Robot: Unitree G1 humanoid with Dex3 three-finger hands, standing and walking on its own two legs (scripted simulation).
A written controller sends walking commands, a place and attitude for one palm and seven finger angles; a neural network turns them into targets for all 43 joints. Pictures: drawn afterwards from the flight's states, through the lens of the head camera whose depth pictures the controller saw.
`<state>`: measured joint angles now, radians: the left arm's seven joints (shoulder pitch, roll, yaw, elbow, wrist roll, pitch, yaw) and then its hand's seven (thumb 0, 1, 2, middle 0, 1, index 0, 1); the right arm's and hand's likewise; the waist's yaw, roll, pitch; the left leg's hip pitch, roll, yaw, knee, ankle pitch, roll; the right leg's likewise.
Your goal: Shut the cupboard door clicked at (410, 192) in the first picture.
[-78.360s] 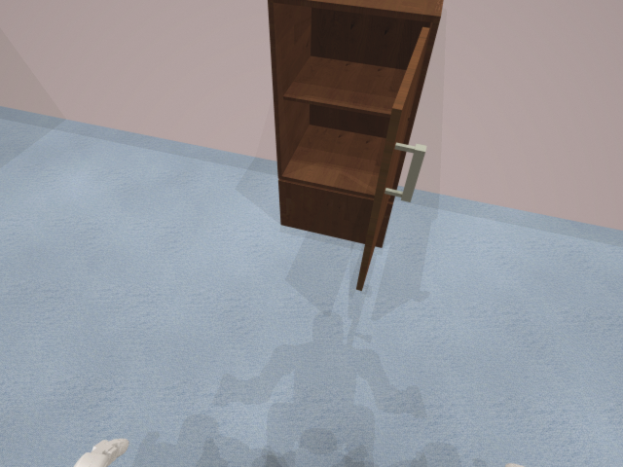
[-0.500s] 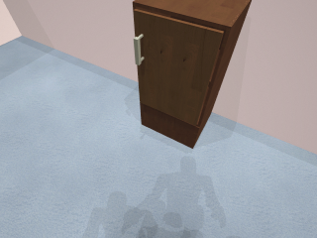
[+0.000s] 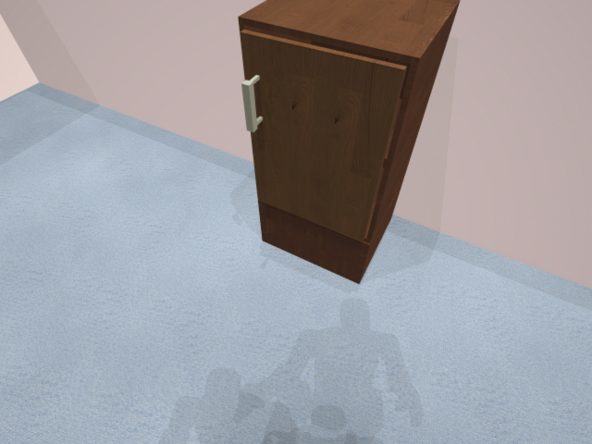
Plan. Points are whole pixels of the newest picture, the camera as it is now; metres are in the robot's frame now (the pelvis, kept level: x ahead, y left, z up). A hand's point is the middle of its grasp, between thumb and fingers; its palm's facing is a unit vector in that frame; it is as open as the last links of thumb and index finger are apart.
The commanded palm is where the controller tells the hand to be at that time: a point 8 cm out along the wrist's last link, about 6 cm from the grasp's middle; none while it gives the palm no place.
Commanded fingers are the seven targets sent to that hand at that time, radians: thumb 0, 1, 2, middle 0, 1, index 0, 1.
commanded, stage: walk to a spot facing it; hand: left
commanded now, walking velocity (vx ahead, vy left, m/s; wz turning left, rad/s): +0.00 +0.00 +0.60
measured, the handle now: (254, 103) +0.93 +0.16 -0.05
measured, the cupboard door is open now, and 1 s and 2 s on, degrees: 1 1 1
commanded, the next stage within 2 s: none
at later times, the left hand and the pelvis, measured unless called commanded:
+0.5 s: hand out of the picture +0.01 +0.24 -0.17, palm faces +0.27 -0.92 -0.27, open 7.4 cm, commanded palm none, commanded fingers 0.00 0.90 0.90 -0.20 -0.30 -0.20 -0.30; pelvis -0.02 +0.01 -0.01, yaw +16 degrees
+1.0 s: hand out of the picture -0.12 +0.18 -0.19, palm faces +0.62 -0.74 -0.25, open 7.4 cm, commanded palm none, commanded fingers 0.00 0.90 0.90 -0.20 -0.30 -0.20 -0.30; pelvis -0.04 -0.02 -0.02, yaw +38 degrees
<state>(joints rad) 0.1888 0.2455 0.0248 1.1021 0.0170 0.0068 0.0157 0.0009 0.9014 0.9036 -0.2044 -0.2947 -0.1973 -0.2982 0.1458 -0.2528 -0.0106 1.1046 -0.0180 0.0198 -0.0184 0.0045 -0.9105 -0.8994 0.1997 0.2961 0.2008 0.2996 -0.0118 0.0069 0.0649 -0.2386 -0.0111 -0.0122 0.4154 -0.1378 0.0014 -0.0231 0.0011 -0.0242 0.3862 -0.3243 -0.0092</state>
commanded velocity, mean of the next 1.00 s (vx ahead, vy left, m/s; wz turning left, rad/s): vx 0.02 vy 0.00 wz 0.60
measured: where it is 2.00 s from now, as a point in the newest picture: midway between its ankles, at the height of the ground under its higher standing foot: outside the picture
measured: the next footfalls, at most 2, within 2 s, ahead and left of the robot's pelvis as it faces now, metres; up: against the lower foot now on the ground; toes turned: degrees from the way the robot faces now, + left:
right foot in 0.62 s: +0.05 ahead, -0.13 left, +0.00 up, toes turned +21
left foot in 0.94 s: -0.07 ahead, +0.12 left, +0.00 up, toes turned +41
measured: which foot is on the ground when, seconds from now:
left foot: down 0.00-0.62, up 0.64-0.92, down 0.94-1.00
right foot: down 0.00-0.24, up 0.26-0.60, down 0.62-0.94, up 0.96-1.00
